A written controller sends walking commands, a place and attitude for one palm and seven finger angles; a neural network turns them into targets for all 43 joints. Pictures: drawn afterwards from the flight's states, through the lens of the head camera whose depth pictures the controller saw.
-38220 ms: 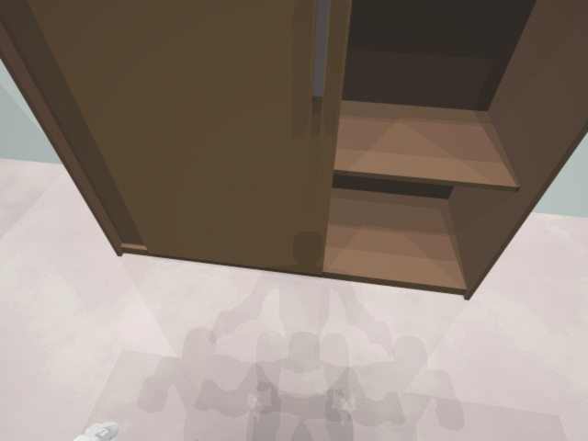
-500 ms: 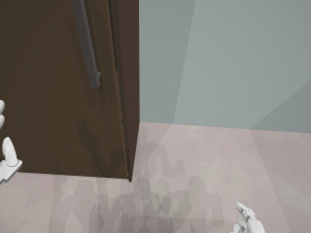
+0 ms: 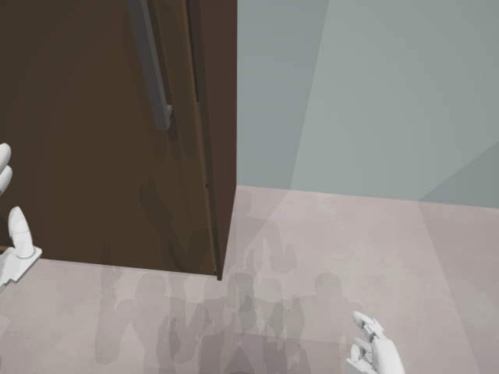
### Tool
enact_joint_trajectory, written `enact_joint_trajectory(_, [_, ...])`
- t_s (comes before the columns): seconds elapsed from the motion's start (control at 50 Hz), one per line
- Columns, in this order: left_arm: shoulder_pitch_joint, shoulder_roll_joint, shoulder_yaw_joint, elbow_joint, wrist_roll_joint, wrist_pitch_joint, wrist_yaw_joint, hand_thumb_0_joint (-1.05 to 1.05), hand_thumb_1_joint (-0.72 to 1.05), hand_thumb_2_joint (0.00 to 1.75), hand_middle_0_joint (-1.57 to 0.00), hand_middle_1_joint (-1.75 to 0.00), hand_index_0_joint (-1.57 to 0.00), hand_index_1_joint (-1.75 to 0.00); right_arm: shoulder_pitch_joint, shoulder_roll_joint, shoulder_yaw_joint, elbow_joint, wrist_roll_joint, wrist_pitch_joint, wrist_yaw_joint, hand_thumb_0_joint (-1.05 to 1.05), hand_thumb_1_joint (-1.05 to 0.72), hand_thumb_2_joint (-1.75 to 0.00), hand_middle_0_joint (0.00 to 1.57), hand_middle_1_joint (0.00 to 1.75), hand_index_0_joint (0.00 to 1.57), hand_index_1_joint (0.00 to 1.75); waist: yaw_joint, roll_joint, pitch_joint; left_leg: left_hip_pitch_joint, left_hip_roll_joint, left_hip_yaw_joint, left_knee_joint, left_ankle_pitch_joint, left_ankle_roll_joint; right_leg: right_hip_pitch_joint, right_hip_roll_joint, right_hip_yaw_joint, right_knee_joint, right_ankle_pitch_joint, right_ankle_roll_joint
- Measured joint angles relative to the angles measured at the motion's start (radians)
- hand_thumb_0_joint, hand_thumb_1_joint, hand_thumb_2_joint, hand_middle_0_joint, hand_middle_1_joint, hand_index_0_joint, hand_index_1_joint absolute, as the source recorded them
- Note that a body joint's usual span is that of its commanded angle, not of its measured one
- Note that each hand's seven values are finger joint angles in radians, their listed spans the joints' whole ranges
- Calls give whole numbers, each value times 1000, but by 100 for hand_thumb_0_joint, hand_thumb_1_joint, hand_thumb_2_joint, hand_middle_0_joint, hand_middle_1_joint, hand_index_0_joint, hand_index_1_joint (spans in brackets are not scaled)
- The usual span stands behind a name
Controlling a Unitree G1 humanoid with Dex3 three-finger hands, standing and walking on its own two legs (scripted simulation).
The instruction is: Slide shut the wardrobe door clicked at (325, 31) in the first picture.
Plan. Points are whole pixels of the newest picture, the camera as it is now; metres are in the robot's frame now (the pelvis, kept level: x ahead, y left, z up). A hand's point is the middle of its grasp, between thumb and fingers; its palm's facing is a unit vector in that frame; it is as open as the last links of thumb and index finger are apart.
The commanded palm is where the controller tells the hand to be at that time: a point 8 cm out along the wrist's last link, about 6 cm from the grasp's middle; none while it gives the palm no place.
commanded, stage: let the arm hang, fingers relaxed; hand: left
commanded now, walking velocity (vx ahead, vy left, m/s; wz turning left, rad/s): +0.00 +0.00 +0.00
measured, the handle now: (151, 48) +0.58 +0.21 +0.24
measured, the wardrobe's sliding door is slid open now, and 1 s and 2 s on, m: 0.01 0.01 0.01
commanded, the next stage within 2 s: look to check the result in 1.14 s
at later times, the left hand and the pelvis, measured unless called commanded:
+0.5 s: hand out of the picture -0.07 +0.20 -0.17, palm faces +0.07 -0.98 -0.20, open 7.1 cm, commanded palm none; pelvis -0.03 +0.01 +0.00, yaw +3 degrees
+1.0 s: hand out of the picture -0.04 +0.16 -0.17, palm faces +0.06 -0.98 -0.16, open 7.4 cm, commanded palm none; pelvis -0.03 +0.00 +0.01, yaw +2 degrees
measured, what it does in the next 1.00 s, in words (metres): stands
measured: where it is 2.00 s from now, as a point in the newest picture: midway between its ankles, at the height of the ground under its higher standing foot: outside the picture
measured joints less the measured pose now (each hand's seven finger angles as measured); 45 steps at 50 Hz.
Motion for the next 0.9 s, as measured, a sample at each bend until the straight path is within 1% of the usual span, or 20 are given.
enact_joint_trajectory(0.04, [30, 10, 4, -18, -5, -11, -7, 1, 89, 90, -21, -30, -21, -30, -6, -3, -3, -4, 3, 12, 3, 2, -90, -90, 21, 30, 21, 30, -1, 5, -2, 2, 3, 3, -6, 2, -2, 2, 3, 3, -11, 6, 0])
enact_joint_trajectory(0.06, [13, 20, -21, 30, 13, -18, -23, 1, 89, 90, -21, -30, -21, -30, -9, -15, -15, 16, 5, -1, 18, 2, -90, -90, 21, 30, 21, 30, 4, 15, -13, -16, 1, 0, 7, 7, 0, -13, 1, -1, 2, 10, 2])
enact_joint_trajectory(0.08, [-28, 26, -68, 117, 30, 5, -49, 1, 89, 90, -21, -30, -20, -30, -14, -36, -28, 44, 7, -1, 34, 1, -90, -90, 21, 30, 21, 30, 12, 30, -26, -32, -4, -4, 25, 9, 2, -29, -5, -6, 26, 8, 5])
enact_joint_trajectory(0.1, [-71, 20, -120, 223, 42, 50, -73, 0, 89, 90, -21, -30, -20, -30, -22, -59, -40, 71, 6, 11, 45, 1, -90, -90, 21, 30, 21, 30, 17, 48, -39, -41, -11, -5, 37, 1, 5, -42, -12, -9, 50, -3, 9])
enact_joint_trajectory(0.12, [-109, 2, -167, 341, 49, 101, -93, 0, 89, 90, -21, -30, -20, -30, -30, -81, -47, 97, 5, 28, 51, 1, -90, -90, 21, 30, 21, 30, 18, 64, -57, -51, -18, -6, 49, -16, 10, -55, -20, -11, 72, -22, 13])
enact_joint_trajectory(0.16, [-174, -55, -243, 598, 57, 196, -118, 0, 90, 90, -20, -30, -20, -30, -45, -112, -56, 143, 0, 69, 52, 1, -90, -90, 21, 30, 21, 30, 13, 87, -77, -72, -32, -4, 85, -34, 20, -74, -35, -10, 112, -59, 21])
enact_joint_trajectory(0.2, [-206, -116, -300, 829, 63, 265, -131, 0, 90, 90, -20, -30, -20, -30, -43, -122, -57, 176, -8, 101, 50, 1, -90, -90, 20, 30, 20, 30, 3, 90, -76, -67, -38, -5, 94, -32, 22, -70, -41, -12, 126, -60, 24])
enact_joint_trajectory(0.24, [-207, -162, -347, 1006, 65, 300, -139, 1, 91, 90, -20, -30, -19, -30, -24, -111, -54, 200, -16, 124, 50, 1, -91, -90, 20, 30, 20, 30, -6, 61, -60, -50, -44, -6, 83, -25, 21, -57, -46, -13, 128, -61, 21])
enact_joint_trajectory(0.28, [-193, -199, -383, 1144, 61, 314, -142, 1, 91, 90, -20, -30, -19, -30, 1, -91, -49, 225, -22, 142, 50, 1, -91, -90, 20, 30, 20, 30, -10, 19, -34, -31, -44, -8, 67, -15, 18, -41, -46, -16, 117, -56, 17])
enact_joint_trajectory(0.3, [-185, -216, -398, 1205, 58, 319, -144, 1, 91, 90, -20, -30, -19, -30, 13, -82, -45, 239, -24, 150, 50, 1, -91, -90, 20, 30, 20, 30, -11, 0, -21, -24, -42, -10, 58, -10, 17, -32, -43, -18, 106, -49, 16])
enact_joint_trajectory(0.32, [-178, -230, -397, 1256, 51, 320, -136, 1, 92, 90, -20, -30, -20, -30, 26, -72, -43, 253, -26, 155, 49, 1, -91, -90, 20, 30, 20, 30, -11, -15, -8, -22, -38, -16, 50, -3, 17, -25, -38, -24, 90, -38, 16])
enact_joint_trajectory(0.34, [-178, -228, -379, 1296, 46, 316, -121, 0, 96, 90, -21, -30, -20, -30, 41, -62, -40, 269, -26, 158, 47, 1, -91, -90, 20, 30, 20, 30, -8, -26, 5, -23, -33, -24, 41, 5, 15, -19, -32, -31, 70, -25, 14])
enact_joint_trajectory(0.38, [-176, -209, -378, 1367, 45, 309, -124, -1, 100, 90, -21, -30, -20, -30, 66, -47, -37, 303, -27, 166, 42, 1, -91, -90, 20, 30, 20, 30, 2, -37, 30, -24, -27, -36, 18, 25, 13, -11, -22, -43, 29, 2, 9])
enact_joint_trajectory(0.44, [-160, -195, -381, 1454, 44, 299, -133, -1, 99, 90, -21, -30, -20, -30, 94, -34, -40, 347, -25, 176, 33, 1, -91, -90, 20, 30, 20, 30, 12, -25, 55, -26, -24, -46, -17, 53, 15, -2, -16, -53, -24, 38, 4])
enact_joint_trajectory(0.48, [-143, -193, -383, 1504, 43, 294, -135, -1, 98, 90, -21, -30, -20, -30, 109, -29, -44, 373, -22, 179, 28, 1, -91, -90, 20, 30, 20, 30, 17, -8, 61, -23, -26, -47, -38, 67, 18, 3, -18, -55, -48, 53, 5])
enact_joint_trajectory(0.58, [-105, -194, -386, 1596, 43, 284, -130, 0, 94, 90, -20, -30, -20, -30, 124, -13, -49, 418, -13, 178, 23, 1, -91, -90, 20, 30, 20, 30, 20, 25, 57, 4, -34, -36, -79, 87, 25, 21, -27, -45, -78, 70, 13])
enact_joint_trajectory(0.68, [-110, -205, -391, 1642, 43, 276, -122, 0, 92, 90, -20, -30, -20, -30, 109, 10, -49, 443, -11, 171, 22, 1, -91, -90, 20, 30, 20, 30, 18, 41, 47, 25, -39, -25, -106, 100, 27, 28, -34, -35, -81, 73, 15])
enact_joint_trajectory(0.8, [-148, -238, -397, 1648, 43, 262, -117, 0, 91, 90, -20, -30, -19, -30, 96, 17, -54, 469, -15, 173, 19, 2, -92, -90, 20, 30, 20, 30, 15, 45, 29, 36, -41, -22, -121, 108, 24, 30, -36, -32, -78, 72, 15])
enact_joint_trajectory(0.9, [-185, -268, -399, 1642, 44, 256, -116, 0, 91, 90, -20, -30, -19, -30, 95, 21, -58, 476, -16, 169, 18, 2, -92, -90, 20, 30, 20, 30, 6, 34, 18, 40, -36, -20, -125, 107, 17, 28, -31, -30, -73, 69, 11])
